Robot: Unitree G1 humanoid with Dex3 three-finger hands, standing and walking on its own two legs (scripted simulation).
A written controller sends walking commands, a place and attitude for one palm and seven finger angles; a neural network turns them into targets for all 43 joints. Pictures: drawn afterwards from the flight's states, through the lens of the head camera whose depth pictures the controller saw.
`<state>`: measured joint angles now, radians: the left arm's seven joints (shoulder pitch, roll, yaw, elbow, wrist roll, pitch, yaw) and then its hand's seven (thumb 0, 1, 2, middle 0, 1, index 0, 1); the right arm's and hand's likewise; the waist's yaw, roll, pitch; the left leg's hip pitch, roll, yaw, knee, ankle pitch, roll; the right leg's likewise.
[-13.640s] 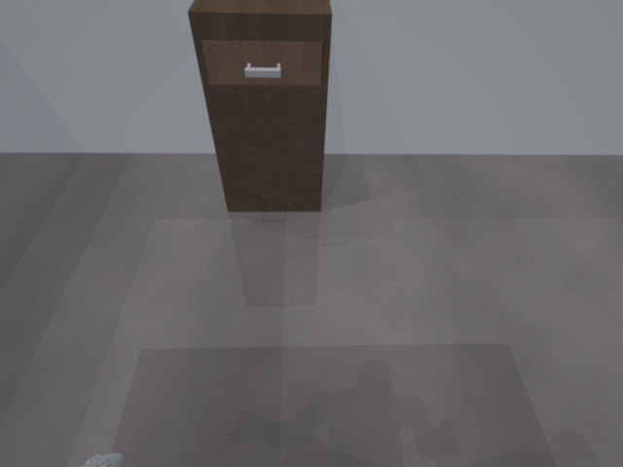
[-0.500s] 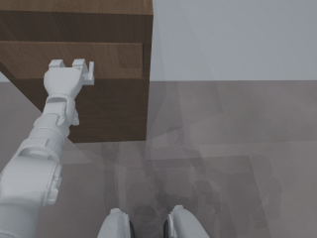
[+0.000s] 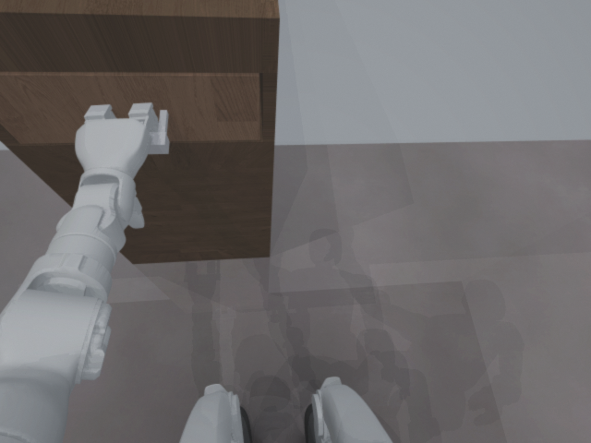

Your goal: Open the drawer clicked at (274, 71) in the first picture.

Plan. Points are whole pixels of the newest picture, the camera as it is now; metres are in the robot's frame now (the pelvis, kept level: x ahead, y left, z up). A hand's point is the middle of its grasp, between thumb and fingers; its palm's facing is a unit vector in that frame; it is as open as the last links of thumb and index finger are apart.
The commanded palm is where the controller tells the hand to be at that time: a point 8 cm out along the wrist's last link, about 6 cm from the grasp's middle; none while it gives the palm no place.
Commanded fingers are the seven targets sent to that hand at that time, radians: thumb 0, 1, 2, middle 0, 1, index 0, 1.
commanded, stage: close the thumb around the handle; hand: left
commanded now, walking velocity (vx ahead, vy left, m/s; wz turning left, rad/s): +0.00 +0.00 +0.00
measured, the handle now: (127, 131) +0.56 +0.20 +0.00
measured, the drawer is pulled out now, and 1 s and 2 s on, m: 0.00 0.01 0.13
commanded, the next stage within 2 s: pull the drawer open in 0.70 s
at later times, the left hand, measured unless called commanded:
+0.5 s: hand (129, 167) +0.51 +0.20 -0.02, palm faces -0.08 -0.04 -1.00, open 7.4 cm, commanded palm +0.50 +0.19 +0.03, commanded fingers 0.00 0.90 0.90 -0.40 -1.35 -0.40 -1.35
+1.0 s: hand (128, 171) +0.50 +0.20 -0.02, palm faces -0.07 -0.06 -1.00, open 5.4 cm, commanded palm +0.47 +0.19 +0.03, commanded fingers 0.00 0.90 0.90 -0.40 -1.35 -0.40 -1.35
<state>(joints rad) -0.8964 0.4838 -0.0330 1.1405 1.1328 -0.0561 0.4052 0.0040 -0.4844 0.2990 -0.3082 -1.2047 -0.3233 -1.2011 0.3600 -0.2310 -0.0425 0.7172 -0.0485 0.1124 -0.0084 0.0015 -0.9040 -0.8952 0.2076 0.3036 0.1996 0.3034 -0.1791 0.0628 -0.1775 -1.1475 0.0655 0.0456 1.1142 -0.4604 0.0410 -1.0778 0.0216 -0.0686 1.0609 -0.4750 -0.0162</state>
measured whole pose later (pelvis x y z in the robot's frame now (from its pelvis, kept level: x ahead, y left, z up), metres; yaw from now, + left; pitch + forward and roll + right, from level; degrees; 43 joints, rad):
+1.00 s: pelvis +0.01 +0.00 +0.01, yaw -1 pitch +27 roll -3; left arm -0.79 0.47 0.00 1.05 1.12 -0.07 0.41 0.01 0.75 0.80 -0.33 -1.35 -0.42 -1.35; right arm 0.35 -0.24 -0.05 0.70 -0.04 0.13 0.00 0.00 -0.90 -0.90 0.21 0.30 0.20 0.30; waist -0.16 0.06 -0.17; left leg -1.08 0.07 0.07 1.07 -0.47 0.04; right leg -1.03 0.03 -0.04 1.02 -0.47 -0.01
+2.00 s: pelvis +0.03 -0.01 +0.03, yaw +0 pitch +20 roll -1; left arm -0.23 0.32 -0.07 0.62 1.13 -0.03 0.50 0.01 0.74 0.82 -0.31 -1.36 -0.42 -1.35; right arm 0.23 -0.23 -0.07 0.65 -0.04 0.17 0.00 0.01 -0.91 -0.90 0.21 0.30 0.20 0.30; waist -0.05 0.04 -0.19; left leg -0.85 0.06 0.08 0.97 -0.47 0.03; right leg -0.81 0.02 -0.02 0.95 -0.49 -0.02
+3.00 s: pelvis +0.02 -0.02 +0.02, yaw +0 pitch +17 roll +0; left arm 0.18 0.32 -0.10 0.25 1.12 -0.01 0.53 0.04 0.73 0.83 -0.31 -1.34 -0.42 -1.35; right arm 0.15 -0.22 -0.03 0.58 -0.04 0.12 0.00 0.01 -0.91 -0.90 0.21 0.30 0.20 0.30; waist -0.01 0.04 -0.17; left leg -0.82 0.05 0.08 1.01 -0.49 0.01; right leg -0.79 0.02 -0.02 1.01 -0.52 -0.03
